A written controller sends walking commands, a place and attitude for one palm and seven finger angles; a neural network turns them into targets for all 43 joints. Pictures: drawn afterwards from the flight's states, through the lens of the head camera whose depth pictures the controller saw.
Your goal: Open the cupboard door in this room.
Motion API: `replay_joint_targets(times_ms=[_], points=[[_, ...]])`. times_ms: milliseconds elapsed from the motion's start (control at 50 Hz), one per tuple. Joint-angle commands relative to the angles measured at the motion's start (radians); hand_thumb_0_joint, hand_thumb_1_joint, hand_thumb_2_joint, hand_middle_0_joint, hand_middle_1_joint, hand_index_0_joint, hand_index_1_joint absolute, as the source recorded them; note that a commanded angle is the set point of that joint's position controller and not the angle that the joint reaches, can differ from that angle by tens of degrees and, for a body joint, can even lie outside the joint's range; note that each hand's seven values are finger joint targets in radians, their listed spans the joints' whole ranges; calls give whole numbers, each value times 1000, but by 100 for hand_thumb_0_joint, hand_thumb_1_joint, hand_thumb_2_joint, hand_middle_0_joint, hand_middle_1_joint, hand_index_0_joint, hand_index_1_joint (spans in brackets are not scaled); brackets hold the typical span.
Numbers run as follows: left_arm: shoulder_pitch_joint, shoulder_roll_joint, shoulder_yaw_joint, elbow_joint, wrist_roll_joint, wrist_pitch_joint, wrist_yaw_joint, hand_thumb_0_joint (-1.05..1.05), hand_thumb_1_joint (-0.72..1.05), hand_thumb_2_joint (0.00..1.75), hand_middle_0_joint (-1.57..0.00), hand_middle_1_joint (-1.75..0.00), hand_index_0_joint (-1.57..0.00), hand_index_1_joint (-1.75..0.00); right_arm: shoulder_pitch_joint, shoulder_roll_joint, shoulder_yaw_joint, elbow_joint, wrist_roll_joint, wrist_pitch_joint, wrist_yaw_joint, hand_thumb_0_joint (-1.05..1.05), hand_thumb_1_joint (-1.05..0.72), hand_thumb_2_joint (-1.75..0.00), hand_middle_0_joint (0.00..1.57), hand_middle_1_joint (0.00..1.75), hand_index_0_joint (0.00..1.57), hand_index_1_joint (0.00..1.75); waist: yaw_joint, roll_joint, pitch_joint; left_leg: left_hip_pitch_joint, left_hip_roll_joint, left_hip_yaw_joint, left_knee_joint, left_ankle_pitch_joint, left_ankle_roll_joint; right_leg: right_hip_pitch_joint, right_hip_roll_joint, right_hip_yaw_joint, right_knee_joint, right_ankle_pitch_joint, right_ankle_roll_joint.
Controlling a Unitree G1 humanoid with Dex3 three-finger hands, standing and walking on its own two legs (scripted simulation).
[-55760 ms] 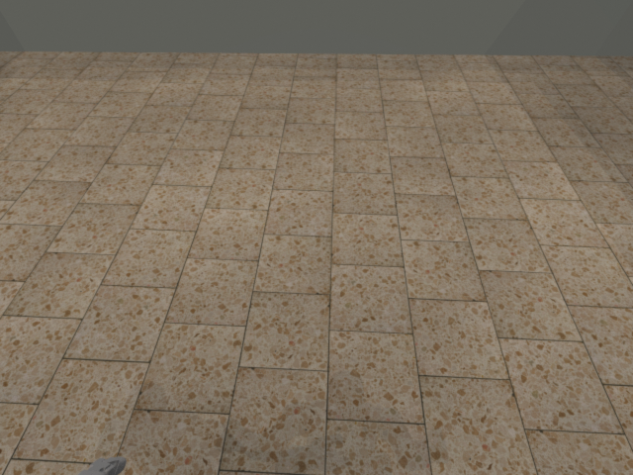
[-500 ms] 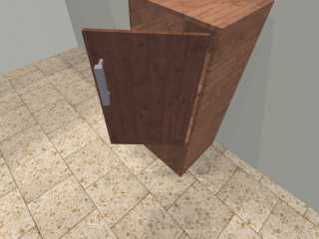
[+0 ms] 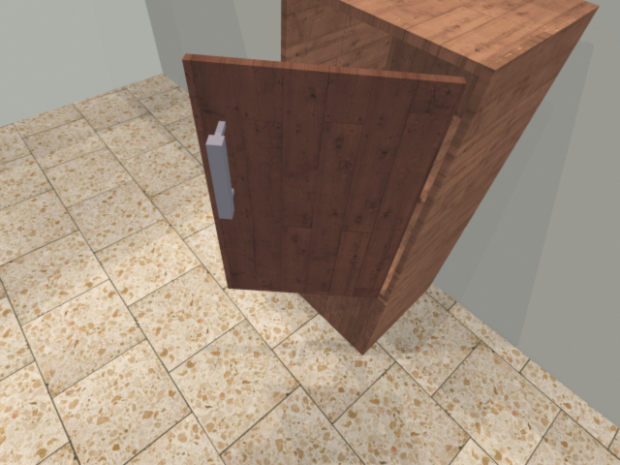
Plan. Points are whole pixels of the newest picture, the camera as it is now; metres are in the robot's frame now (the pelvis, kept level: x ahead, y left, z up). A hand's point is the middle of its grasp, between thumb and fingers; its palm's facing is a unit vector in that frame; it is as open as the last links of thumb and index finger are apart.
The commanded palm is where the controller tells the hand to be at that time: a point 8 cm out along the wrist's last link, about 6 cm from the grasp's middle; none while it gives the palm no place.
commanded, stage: come to a stop and stand still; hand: left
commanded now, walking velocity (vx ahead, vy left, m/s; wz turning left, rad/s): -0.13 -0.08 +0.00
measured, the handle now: (224, 172) +0.53 +0.19 +0.05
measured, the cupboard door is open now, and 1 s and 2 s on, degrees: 44 44 44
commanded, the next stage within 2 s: look again from close up in 1.04 s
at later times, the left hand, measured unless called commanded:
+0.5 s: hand out of the picture -0.03 +0.15 -0.17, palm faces +0.07 -0.98 -0.18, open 7.3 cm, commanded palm none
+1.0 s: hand out of the picture -0.13 +0.13 -0.17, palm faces +0.09 -0.99 -0.13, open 7.4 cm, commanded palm none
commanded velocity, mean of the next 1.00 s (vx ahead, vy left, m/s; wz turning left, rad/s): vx -0.01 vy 0.00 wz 0.00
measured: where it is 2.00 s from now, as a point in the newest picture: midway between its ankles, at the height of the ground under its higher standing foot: outside the picture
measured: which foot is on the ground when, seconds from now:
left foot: down 0.00-1.00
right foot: up 0.00-0.18, down 0.20-1.00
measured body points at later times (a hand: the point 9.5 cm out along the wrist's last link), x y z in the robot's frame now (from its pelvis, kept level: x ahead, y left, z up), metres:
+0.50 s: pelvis -0.06 -0.02 +0.00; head -0.05 -0.01 +0.45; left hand -0.03 +0.21 -0.16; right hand -0.04 -0.25 -0.15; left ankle -0.04 +0.09 -0.73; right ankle -0.04 -0.14 -0.73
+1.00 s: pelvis -0.08 -0.01 +0.01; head -0.08 +0.00 +0.46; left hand -0.14 +0.18 -0.16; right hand -0.10 -0.22 -0.15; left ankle -0.04 +0.09 -0.73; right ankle -0.04 -0.14 -0.73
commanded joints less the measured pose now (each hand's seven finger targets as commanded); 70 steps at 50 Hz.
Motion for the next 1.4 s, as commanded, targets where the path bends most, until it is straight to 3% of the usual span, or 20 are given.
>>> replay_joint_targets(times_ms=[0, 80, 140, 160, 180, 200, 220, 260, 320, 380, 440, 620, 1100, 1120, 1140, 1160, 1200, 1260, 1320, 1380], points=[[53, 56, 18, -73, 7, -8, 1, 0, 90, 90, -20, -30, -20, -30, 103, -200, -58, -27, 1, 3, -20, 0, -90, -90, 20, 30, 20, 30, -46, 178, -143, 277, 329, -262, -130, 870, 166, -149, 14, 60, 144, -71, -3], [66, 45, 20, -88, 8, -4, -3, 0, 90, 90, -20, -30, -20, -30, 45, -195, -63, -47, -1, 10, -14, 0, -90, -90, 20, 30, 20, 30, -28, 182, -158, 198, 299, -219, -140, 693, 132, -54, 18, 46, 12, 8, -8], [138, 52, 21, -71, 13, -11, -1, 0, 90, 90, -20, -30, -20, -30, 5, -174, -57, -59, 5, 20, 2, 0, -90, -90, 20, 30, 20, 30, 14, 126, -126, 33, 226, -182, -108, 329, 64, 126, 16, 13, -251, 215, -9], [140, 84, 23, -74, 19, -15, 2, 0, 90, 90, -20, -30, -20, -30, 6, -135, -54, -65, 11, 25, 10, 0, -90, -90, 20, 30, 20, 30, 14, 9, -87, -37, 146, -139, -54, 99, 10, 141, -34, 79, -376, 267, -23], [96, 144, 25, -87, 23, -22, 5, 0, 90, 90, -20, -30, -20, -30, 9, -77, -43, -85, 17, 34, 17, 0, -90, -90, 20, 30, 20, 30, -11, -165, -33, -115, 29, -56, 32, -132, -54, 75, -195, 266, -458, 233, -96], [38, 186, 26, -110, 20, -21, 5, 0, 90, 90, -20, -30, -20, -30, -7, -68, -42, -92, 13, 48, 25, 0, -90, -90, 20, 30, 20, 30, -10, -178, -18, -54, -2, -63, 174, -226, -70, -86, -299, 324, -527, 79, -178], [-2, 169, 26, -122, 21, -26, 11, 0, 90, 90, -20, -30, -20, -30, -47, -70, -44, -98, 8, 60, 27, 0, -90, -90, 20, 30, 20, 30, -5, -178, 5, -47, 3, -107, 289, -243, -61, -167, -278, 350, -552, 66, -200], [-66, 148, 19, -121, 19, -35, 9, 0, 90, 90, -20, -30, -20, -30, -2, -74, -41, -64, 8, 55, 30, 0, -90, -90, 20, 30, 20, 30, -40, -148, 23, -71, 5, -120, 371, -191, -57, -128, -210, 249, -491, 216, -197], [-27, 148, 16, -95, 15, -43, 6, 0, 90, 90, -20, -30, -20, -30, 44, -56, -28, -33, 14, 37, 26, 0, -90, -90, 20, 30, 20, 30, -33, -99, -32, -20, 6, -81, 139, -164, -75, 13, -178, 175, -382, 454, -184], [15, 115, 6, -63, -3, -42, -1, 0, 90, 90, -20, -30, -20, -30, 88, -72, -15, 2, 11, 13, 17, 0, -90, -90, 20, 30, 20, 30, -23, 28, -58, 137, 71, -169, -146, 144, -49, -25, -88, 130, -305, 338, -78], [27, 92, -1, -22, 0, -38, -2, 0, 90, 90, -20, -30, -20, -30, 33, -100, -6, 19, 8, -3, 17, 0, -90, -90, 20, 30, 20, 30, 14, 138, -41, -7, 119, -230, -223, 115, -21, 124, -40, 78, -320, 281, -24], [78, 85, -6, 36, 6, -40, -2, 0, 90, 90, -20, -30, -20, -30, 117, -77, -4, 66, 6, 15, 20, 0, -90, -90, 20, 30, 20, 30, -4, 17, 48, -28, 60, -189, -270, -188, -35, 40, -51, 109, -448, 48, -24], [179, 14, -9, 78, 10, -56, 6, 0, 90, 90, -20, -30, -20, -30, 187, -42, -2, 72, 9, -3, 13, 0, -90, -90, 20, 30, 20, 30, -10, 29, 30, -34, 65, -198, -250, -143, -25, 5, -47, 104, -383, 141, -33], [83, 243, -25, -24, 26, -70, 6, 0, 90, 90, -20, -30, -20, -30, 87, -215, -15, -57, -4, -5, 30, 0, -90, -90, 20, 30, 20, 30, -47, 38, 128, -88, 6, -178, -222, -119, -44, -10, -9, 48, -316, 109, -52], [126, 157, 1, -31, 21, -68, 13, 0, 90, 90, -20, -30, -20, -30, 49, -182, -37, -76, -5, -27, 24, 0, -90, -90, 20, 30, 20, 30, 4, 6, -38, -90, 59, -209, -151, -227, -26, 17, -46, 87, -291, 15, -52], [124, 153, -7, -39, 24, -73, 12, 0, 90, 90, -20, -30, -20, -30, 72, -173, -38, -84, -2, -30, 20, 0, -90, -90, 20, 30, 20, 30, -22, 30, -142, -48, 42, -204, -102, -172, -15, 36, -61, 108, -294, 41, -65], [101, 131, -3, -61, 19, -65, 13, 0, 90, 90, -20, -30, -20, -30, 119, -134, -37, -77, -1, -19, 15, 0, -90, -90, 20, 30, 20, 30, -43, 17, -112, -47, 35, -193, -62, -168, -14, -47, -73, 119, -312, -13, -73], [86, 139, 1, -85, 16, -60, 12, 0, 90, 90, -20, -30, -20, -30, 131, -128, -29, -95, -2, -11, 21, 0, -90, -90, 20, 30, 20, 30, -40, 7, 10, -106, 31, -196, -76, -137, -6, -92, -69, 133, -321, -12, -77], [78, 156, 2, -97, 13, -69, 7, 0, 90, 90, -20, -30, -20, -30, 107, -160, -22, -105, 3, -29, 21, 0, -90, -90, 20, 30, 20, 30, -19, 85, -30, -71, 73, -230, -130, -3, 7, 2, -40, 87, -274, 182, -68], [49, 201, 8, -99, 8, -75, 4, 0, 90, 90, -20, -30, -20, -30, 65, -213, -26, -110, 7, -38, 21, 0, -90, -90, 20, 30, 20, 30, -13, 62, -52, -27, 72, -213, -116, 159, 2, 60, -48, 83, -264, 322, -62]])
